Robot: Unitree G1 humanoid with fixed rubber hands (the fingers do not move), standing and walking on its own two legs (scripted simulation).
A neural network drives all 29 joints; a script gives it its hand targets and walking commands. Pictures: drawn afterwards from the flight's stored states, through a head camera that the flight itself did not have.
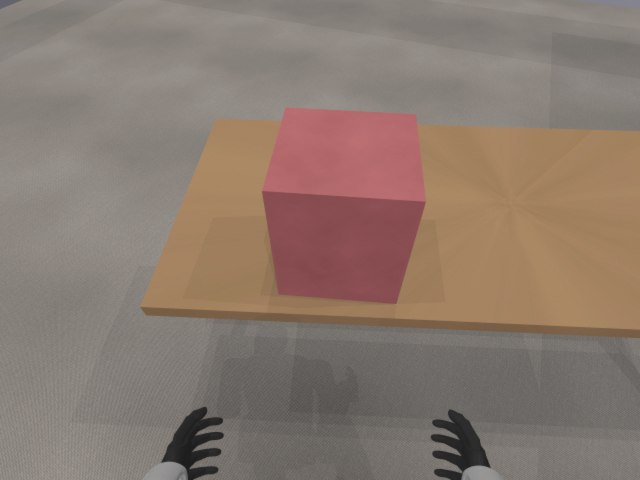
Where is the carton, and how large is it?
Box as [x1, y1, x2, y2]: [262, 107, 425, 303]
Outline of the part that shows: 286,107 262,189 279,294 396,303 425,202 415,114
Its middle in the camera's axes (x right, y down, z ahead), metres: +0.04 -0.06 +0.65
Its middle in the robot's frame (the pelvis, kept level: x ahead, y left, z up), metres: +0.53 -0.01 +0.01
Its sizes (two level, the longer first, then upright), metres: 0.210 0.200 0.250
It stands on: a table, 0.65 m high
